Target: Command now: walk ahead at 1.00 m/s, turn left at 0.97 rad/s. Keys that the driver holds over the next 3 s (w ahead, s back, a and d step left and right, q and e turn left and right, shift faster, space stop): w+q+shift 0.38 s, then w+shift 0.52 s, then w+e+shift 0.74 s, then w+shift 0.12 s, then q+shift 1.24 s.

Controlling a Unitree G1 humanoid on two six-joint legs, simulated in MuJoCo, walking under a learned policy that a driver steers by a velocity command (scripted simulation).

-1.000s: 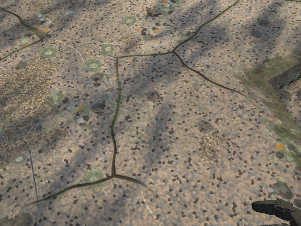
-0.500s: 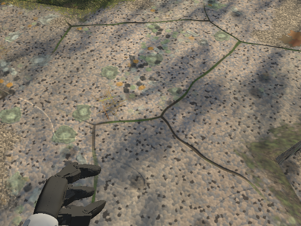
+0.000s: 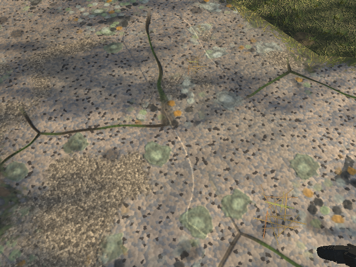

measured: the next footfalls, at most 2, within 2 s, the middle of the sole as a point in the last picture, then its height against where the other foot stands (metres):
right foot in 0.36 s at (231, 236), level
left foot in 0.80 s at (132, 176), level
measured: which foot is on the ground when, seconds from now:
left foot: down 0.00-0.36, up 0.38-0.78, down 0.80-1.00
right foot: up 0.00-0.34, down 0.36-0.80, up 0.82-1.00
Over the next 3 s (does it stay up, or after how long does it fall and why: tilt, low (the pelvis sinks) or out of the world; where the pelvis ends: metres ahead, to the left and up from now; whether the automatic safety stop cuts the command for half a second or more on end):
stays up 1.83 0.56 0.05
